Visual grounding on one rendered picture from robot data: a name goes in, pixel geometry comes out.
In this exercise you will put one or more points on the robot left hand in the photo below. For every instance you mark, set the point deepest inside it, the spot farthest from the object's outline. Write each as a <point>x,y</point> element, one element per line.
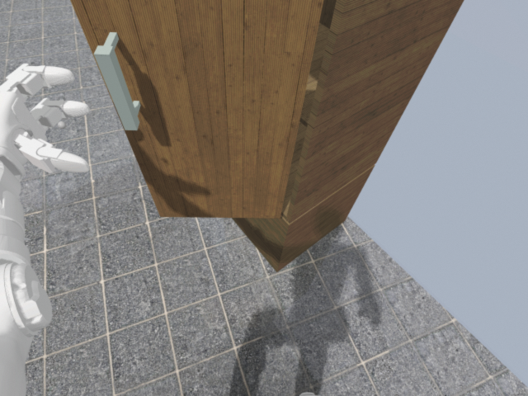
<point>15,118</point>

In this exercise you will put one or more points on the handle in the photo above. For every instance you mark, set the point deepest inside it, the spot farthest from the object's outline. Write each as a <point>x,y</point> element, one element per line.
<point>107,61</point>

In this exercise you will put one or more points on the left robot forearm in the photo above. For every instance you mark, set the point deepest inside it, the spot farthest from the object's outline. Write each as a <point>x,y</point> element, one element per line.
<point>12,222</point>

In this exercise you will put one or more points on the cupboard door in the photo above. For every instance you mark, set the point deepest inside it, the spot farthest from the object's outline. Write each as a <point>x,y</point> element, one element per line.
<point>221,85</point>

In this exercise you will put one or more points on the robot left upper arm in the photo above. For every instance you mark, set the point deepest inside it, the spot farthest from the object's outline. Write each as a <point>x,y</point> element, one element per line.
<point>25,308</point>

